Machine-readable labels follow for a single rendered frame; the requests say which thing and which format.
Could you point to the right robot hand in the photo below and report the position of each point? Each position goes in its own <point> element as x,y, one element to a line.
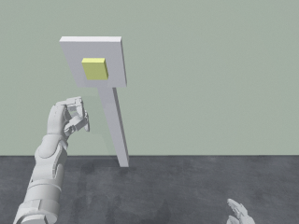
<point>240,212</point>

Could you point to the left robot hand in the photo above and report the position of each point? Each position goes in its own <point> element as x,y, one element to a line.
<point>61,122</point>

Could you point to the panel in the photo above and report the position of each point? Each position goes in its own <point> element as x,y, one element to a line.
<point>110,48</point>

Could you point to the robot left forearm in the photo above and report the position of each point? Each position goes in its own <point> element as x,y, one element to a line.
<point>41,202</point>

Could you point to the button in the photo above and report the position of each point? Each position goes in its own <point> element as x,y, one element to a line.
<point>95,68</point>

